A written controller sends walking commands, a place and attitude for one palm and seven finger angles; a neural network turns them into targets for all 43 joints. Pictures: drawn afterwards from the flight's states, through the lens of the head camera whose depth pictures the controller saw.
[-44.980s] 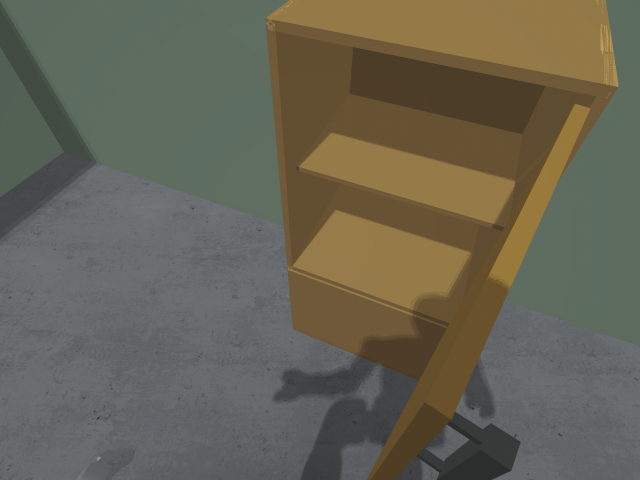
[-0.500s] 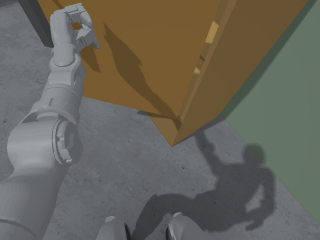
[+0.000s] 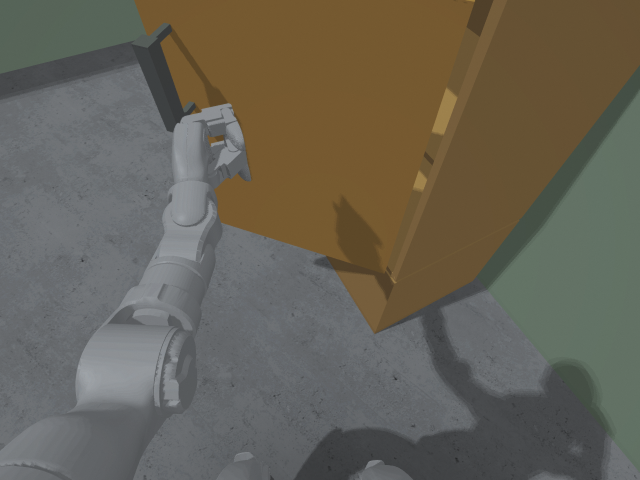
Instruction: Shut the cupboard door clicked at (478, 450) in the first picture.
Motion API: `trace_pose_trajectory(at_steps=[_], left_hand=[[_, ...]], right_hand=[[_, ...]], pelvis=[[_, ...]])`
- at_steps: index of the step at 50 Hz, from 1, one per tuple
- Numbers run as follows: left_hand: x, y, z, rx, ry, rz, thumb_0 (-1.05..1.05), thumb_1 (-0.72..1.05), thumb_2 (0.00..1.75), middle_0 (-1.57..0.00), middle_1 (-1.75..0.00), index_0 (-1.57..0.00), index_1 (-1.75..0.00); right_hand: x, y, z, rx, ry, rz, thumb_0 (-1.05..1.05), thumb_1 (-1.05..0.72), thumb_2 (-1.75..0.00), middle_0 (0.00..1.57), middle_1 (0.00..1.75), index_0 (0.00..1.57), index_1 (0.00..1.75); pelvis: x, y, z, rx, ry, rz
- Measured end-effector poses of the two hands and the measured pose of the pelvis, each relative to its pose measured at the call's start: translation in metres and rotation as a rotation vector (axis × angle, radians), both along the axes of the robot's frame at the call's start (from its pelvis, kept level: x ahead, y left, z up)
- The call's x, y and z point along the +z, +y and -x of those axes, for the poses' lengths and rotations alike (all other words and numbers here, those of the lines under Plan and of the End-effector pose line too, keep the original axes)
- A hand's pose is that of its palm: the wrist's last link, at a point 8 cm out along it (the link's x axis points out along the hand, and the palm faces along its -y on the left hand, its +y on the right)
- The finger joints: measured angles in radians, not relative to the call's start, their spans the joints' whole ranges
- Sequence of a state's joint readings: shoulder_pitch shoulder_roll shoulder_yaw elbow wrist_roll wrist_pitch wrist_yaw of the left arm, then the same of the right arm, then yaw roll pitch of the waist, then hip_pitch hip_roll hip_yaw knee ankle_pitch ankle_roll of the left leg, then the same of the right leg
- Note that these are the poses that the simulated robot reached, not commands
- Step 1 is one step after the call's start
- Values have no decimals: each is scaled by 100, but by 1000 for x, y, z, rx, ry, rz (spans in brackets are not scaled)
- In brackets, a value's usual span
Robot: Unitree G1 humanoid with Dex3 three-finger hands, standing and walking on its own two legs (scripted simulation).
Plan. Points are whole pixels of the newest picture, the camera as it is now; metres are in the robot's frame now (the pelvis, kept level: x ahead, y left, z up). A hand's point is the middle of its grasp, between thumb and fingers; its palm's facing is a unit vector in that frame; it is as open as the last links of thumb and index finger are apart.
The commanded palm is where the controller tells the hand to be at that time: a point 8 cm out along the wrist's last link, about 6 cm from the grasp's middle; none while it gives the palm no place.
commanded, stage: draw the hand back to the body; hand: left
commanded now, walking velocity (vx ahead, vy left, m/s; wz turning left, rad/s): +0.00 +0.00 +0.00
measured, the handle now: (170, 80) +0.67 +0.18 +0.10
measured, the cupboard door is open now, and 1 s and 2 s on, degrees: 42 42 42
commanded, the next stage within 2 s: step back with the hand held close in 1.66 s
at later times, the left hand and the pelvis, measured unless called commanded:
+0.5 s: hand (160, 201) +0.40 +0.14 +0.15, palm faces +0.06 -1.00 +0.00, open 3.1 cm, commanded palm +0.35 +0.19 +0.15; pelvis +0.00 +0.00 +0.03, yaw -1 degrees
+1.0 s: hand out of the picture +0.26 +0.23 +0.19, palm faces +0.29 -0.91 -0.29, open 4.0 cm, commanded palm +0.22 +0.28 +0.20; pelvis +0.01 +0.02 +0.05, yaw +0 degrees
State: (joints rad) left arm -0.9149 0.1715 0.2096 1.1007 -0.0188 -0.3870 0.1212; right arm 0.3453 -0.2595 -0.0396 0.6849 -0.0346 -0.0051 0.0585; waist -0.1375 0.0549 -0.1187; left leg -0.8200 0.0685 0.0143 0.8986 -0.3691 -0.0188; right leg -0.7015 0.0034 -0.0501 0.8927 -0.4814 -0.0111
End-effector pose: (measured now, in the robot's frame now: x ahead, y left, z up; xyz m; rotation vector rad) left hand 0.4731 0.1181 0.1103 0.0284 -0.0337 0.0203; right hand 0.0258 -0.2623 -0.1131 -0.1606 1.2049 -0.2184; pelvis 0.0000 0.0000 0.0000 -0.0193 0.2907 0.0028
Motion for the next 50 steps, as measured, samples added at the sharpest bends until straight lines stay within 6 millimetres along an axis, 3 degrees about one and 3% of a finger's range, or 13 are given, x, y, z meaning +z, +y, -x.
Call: trace_pose_trajectory(at_steps=[4,9,14,17,21,28,37,43,50], left_hand=[[0,2,-3,36,63,28,2,89,90,-130,-150,-130,-150],[6,17,0,66,6,46,2,89,90,-130,-150,-130,-150],[13,42,25,51,-46,-5,2,90,90,-129,-150,-130,-150],[11,56,47,50,-12,6,2,90,90,-129,-150,-130,-150],[17,69,78,55,-17,39,2,90,90,-130,-150,-130,-150],[42,80,115,19,-90,8,2,90,90,-129,-149,-129,-149],[58,105,175,74,-53,-150,2,89,90,-115,-134,-116,-134],[67,134,209,178,-40,-204,2,89,90,-101,-118,-101,-118],[89,157,247,270,-69,-280,2,89,90,-82,-97,-82,-98]], right_hand=[[0,5,-2,-5,-31,-16,0,-91,-90,20,30,19,29],[1,9,12,-18,-16,-30,0,-91,-90,20,30,20,30],[1,9,25,-49,18,-51,0,-91,-90,20,30,20,30],[5,9,23,-60,13,-54,0,-91,-90,20,30,20,30],[15,6,0,-43,-55,-32,1,-91,-90,20,30,20,30],[37,8,-69,29,-273,0,1,-91,-90,20,30,19,29],[79,38,-144,95,-483,-18,1,-91,-90,20,30,19,29],[93,59,-165,163,-513,-30,1,-91,-90,20,30,20,30],[87,73,-166,203,-496,-58,1,-90,-90,20,30,20,30]], pelvis=[[2,-2,5,-6,-8,-6],[3,-4,7,-19,-6,-12],[9,-4,2,-35,-35,-17],[15,-4,-2,-35,-71,-16],[22,-2,-4,-25,-123,-11],[28,3,0,-13,-187,-9],[42,9,1,-14,-271,-20],[50,11,-1,-4,-312,-18],[54,16,-6,0,-336,-19]])
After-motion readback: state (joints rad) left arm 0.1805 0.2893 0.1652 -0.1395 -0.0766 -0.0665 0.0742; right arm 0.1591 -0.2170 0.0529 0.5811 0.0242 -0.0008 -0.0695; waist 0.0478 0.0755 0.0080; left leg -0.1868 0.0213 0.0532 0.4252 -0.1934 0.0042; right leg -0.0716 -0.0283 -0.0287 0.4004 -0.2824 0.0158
